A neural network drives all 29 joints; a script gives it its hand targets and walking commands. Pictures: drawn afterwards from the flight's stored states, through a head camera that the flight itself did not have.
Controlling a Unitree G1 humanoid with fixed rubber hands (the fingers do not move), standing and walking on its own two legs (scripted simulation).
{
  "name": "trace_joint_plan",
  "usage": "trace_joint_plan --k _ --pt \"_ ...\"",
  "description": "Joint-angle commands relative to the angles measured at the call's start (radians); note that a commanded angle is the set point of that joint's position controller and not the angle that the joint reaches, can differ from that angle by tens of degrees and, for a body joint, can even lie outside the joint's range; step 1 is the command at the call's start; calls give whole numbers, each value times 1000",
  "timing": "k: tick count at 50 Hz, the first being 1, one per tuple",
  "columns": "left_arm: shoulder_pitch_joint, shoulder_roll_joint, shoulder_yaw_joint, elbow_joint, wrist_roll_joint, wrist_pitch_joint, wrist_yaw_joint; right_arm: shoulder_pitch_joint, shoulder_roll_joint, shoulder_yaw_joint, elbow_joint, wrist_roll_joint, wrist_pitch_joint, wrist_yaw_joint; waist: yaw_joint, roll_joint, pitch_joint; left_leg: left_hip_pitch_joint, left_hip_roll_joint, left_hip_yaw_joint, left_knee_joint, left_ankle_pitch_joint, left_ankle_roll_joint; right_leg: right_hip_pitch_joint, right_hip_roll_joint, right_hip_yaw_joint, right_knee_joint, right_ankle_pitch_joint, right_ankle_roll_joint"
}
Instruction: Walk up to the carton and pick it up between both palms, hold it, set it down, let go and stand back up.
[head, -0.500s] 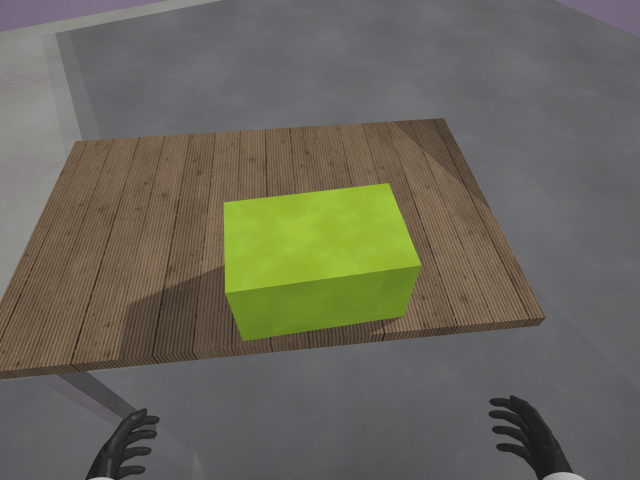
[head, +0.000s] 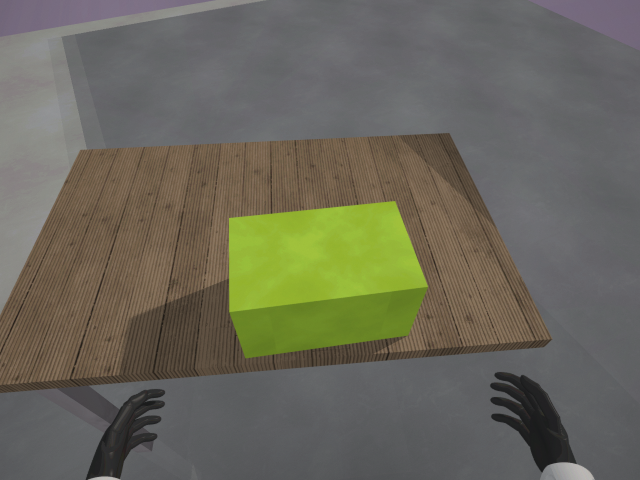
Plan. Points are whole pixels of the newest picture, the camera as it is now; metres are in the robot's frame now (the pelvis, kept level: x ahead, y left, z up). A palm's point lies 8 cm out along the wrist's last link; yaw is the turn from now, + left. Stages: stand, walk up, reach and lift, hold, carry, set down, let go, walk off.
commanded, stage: reach and lift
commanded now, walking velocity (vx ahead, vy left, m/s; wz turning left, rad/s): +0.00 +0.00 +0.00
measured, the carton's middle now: (321, 278) +0.44 +0.02 -0.06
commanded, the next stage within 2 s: none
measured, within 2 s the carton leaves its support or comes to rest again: neither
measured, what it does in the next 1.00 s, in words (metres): stands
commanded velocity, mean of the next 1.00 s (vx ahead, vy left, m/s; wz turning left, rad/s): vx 0.00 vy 0.00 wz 0.00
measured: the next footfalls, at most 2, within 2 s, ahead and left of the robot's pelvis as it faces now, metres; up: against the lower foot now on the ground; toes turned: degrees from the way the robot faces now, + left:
none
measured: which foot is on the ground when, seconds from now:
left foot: down 0.00-1.00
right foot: down 0.00-1.00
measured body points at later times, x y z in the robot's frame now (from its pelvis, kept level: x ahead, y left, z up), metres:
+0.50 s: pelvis +0.00 +0.00 +0.00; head +0.02 +0.01 +0.45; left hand +0.22 +0.26 -0.02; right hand +0.22 -0.24 -0.02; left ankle +0.03 +0.14 -0.73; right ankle +0.02 -0.12 -0.73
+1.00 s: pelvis +0.02 +0.00 +0.00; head +0.05 +0.00 +0.45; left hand +0.30 +0.25 +0.00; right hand +0.30 -0.24 +0.01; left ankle +0.03 +0.14 -0.73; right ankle +0.02 -0.12 -0.73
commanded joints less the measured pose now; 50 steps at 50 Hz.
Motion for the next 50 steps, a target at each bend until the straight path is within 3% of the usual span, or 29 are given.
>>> trace_joint_plan --k 1,8,11,14,20,28,37,44,50 --pt "5 7 18 -176 -157 -106 29 32 -163 43 -183 57 -102 5 79 52 -277 296 -50 -24 -67 234 -23 68 33 -53 -225 138 -34" --pt "-19 -9 -36 -186 -196 -182 30 -4 -161 72 -220 91 -142 16 78 34 -270 252 -48 -37 -56 156 -19 37 33 -54 -214 75 -36" --pt "-52 -12 -60 -207 -212 -195 37 -48 -172 69 -229 107 -146 25 78 56 -261 236 -46 -52 -62 94 -26 10 35 -62 -210 21 -48" --pt "-104 -13 -71 -192 -227 -200 42 -86 -170 78 -239 120 -133 29 82 69 -236 198 -51 -41 -75 27 -23 6 30 -53 -213 -27 -47" --pt "-229 -14 -99 -153 -258 -188 53 -188 -179 66 -243 124 -93 39 61 71 -213 151 -46 -53 -99 -128 -13 -21 22 -47 -209 -122 -52" --pt "-302 -3 -60 -116 -265 -109 52 -271 -200 74 -338 141 -24 19 85 72 -253 163 -45 -29 -100 -32 -12 45 19 -45 -209 -29 -41" --pt "-363 5 -2 -268 -252 -18 35 -317 -247 81 -428 167 31 -2 90 76 -350 243 -48 -27 -65 216 -23 97 38 -46 -204 183 -22" --pt "-466 10 30 -322 -253 44 29 -408 -269 89 -385 193 87 -1 78 93 -391 256 -41 -36 -55 293 -28 104 45 -47 -205 252 -20" --pt "-566 31 67 -285 -261 115 16 -523 -310 89 -361 203 141 -11 78 52 -398 237 -40 -34 -61 294 -16 120 51 -45 -208 282 -10"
